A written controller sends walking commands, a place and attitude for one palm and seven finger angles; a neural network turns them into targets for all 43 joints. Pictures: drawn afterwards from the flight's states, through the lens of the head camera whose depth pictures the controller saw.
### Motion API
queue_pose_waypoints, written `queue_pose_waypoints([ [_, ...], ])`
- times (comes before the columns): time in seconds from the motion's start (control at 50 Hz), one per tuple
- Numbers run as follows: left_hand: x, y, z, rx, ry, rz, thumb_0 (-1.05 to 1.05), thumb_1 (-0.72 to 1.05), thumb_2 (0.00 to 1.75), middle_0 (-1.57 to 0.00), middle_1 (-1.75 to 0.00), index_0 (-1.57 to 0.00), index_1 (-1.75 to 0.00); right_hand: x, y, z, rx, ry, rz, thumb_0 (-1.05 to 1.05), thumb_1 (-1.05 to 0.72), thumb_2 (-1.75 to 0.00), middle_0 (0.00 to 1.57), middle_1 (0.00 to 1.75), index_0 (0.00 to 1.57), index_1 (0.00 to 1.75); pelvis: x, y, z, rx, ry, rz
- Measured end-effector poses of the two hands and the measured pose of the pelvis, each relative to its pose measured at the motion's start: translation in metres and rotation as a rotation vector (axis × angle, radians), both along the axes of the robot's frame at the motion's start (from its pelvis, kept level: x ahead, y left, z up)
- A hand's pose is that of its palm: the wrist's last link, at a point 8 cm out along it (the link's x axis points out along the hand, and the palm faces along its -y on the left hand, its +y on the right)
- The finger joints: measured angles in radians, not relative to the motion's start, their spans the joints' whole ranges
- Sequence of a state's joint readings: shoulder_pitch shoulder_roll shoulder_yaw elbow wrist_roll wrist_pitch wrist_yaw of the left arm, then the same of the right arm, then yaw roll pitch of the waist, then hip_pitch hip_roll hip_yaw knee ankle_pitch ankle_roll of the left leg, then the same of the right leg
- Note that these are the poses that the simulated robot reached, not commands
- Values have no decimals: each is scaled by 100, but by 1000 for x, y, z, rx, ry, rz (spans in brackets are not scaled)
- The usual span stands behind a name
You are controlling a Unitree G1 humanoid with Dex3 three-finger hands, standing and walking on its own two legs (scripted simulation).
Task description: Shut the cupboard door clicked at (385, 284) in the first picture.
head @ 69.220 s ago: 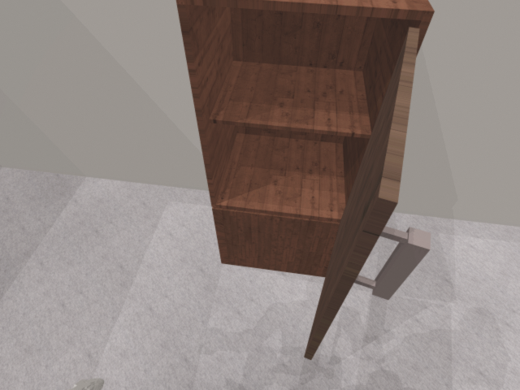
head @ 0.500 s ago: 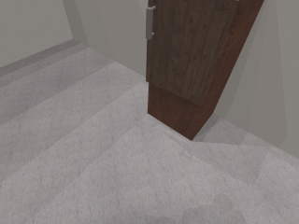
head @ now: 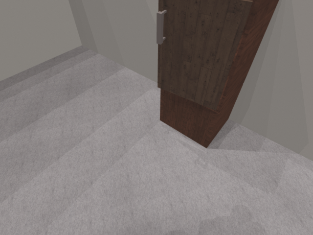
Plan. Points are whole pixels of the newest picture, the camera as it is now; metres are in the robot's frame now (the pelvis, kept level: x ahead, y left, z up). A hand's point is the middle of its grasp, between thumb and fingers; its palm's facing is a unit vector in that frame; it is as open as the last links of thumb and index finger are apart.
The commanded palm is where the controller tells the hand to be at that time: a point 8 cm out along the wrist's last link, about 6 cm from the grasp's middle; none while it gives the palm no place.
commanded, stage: let the arm hang, fingers relaxed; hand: left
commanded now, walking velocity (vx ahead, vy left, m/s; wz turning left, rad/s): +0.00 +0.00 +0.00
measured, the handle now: (162, 27) +1.04 +0.02 +0.08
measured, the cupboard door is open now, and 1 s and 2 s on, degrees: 7 7 7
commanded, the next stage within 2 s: look to check the result in 0.32 s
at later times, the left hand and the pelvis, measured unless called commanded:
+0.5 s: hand out of the picture -0.03 +0.15 -0.18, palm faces +0.02 -0.99 -0.16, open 7.4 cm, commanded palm none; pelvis +0.00 -0.01 +0.00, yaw +0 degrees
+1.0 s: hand out of the picture +0.01 +0.16 -0.17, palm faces +0.01 -0.98 -0.19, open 7.4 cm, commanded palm none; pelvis +0.02 -0.01 +0.00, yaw +0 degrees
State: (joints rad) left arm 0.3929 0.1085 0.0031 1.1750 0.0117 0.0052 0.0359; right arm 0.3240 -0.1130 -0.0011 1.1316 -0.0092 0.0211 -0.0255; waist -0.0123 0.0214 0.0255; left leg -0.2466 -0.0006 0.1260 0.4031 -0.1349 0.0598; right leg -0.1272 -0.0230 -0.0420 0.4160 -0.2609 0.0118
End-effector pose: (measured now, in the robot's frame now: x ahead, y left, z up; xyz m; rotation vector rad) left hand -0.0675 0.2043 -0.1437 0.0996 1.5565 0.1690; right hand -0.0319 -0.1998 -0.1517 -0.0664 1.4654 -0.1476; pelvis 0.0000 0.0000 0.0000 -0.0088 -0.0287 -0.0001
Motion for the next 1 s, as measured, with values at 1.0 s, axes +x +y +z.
queue_pose_waypoints([
  [1.0,71,4,0,25,-120,-58,0,91,90,-20,-30,-20,-30,43,-41,8,-68,-65,16,1,-91,-90,20,30,20,30,16,-14,2,5,1,-6],
])
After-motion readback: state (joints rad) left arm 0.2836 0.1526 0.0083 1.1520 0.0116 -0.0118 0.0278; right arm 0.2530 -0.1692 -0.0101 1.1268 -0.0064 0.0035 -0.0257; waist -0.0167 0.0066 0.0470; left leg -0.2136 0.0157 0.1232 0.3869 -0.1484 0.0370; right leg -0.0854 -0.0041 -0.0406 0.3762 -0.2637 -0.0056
